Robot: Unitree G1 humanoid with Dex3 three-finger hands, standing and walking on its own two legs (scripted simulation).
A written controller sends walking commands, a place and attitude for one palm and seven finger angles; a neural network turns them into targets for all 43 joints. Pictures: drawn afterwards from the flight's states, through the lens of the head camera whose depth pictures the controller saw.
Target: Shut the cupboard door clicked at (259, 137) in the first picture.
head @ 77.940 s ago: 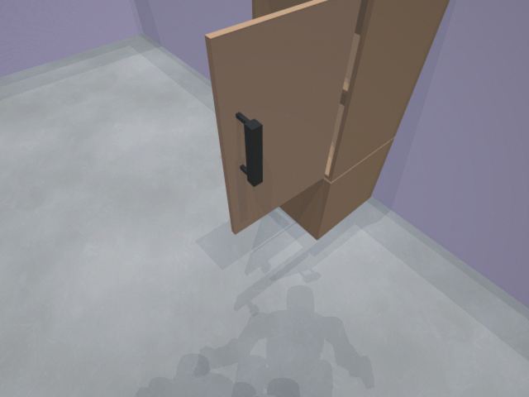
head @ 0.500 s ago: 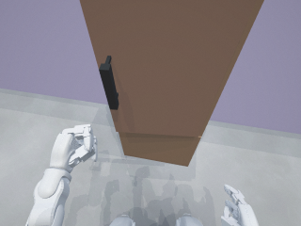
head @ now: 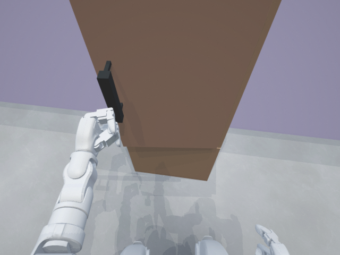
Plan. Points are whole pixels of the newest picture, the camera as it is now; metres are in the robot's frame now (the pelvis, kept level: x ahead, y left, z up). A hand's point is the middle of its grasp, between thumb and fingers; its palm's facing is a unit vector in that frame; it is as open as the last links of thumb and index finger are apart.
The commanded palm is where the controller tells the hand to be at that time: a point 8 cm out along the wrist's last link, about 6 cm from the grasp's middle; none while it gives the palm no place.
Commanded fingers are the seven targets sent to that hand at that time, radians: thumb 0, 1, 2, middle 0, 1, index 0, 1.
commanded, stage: bring the fist close to the handle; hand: left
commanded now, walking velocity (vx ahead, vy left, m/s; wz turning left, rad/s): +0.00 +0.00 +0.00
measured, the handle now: (113, 93) +0.51 +0.16 +0.06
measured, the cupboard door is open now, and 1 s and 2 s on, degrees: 7 5 0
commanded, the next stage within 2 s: push the door shut along its arc in 0.52 s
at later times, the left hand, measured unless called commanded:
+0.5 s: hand (118, 125) +0.40 +0.13 +0.07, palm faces -0.02 -1.00 -0.02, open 3.1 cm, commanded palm +0.38 +0.19 +0.07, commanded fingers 0.00 0.90 0.90 -1.30 -1.50 -1.30 -1.50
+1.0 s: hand (122, 111) +0.44 +0.13 +0.07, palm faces -0.12 -0.99 -0.03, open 3.1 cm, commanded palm +0.44 +0.18 +0.07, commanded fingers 0.00 0.90 0.90 -1.30 -1.50 -1.30 -1.50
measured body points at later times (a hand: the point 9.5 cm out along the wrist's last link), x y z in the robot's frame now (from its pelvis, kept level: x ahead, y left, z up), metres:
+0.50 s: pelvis -0.01 +0.00 +0.00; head +0.07 -0.01 +0.45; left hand +0.39 +0.19 +0.07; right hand +0.08 -0.26 -0.11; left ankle +0.00 +0.13 -0.67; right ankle +0.04 -0.12 -0.67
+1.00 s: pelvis -0.01 +0.01 -0.01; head +0.08 +0.00 +0.43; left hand +0.44 +0.18 +0.07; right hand +0.06 -0.26 -0.13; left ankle +0.00 +0.13 -0.67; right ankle +0.04 -0.12 -0.67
